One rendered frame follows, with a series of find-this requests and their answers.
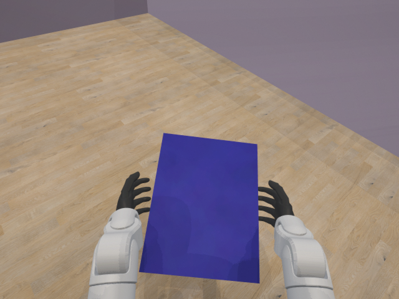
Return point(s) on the left robot hand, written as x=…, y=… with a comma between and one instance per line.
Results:
x=126, y=199

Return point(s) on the right robot hand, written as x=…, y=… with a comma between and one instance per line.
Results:
x=280, y=203

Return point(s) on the carton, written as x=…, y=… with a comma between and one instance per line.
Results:
x=204, y=217

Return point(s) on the robot left forearm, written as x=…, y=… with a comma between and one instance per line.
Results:
x=115, y=262

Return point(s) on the robot right forearm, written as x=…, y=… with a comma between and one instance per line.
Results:
x=304, y=264

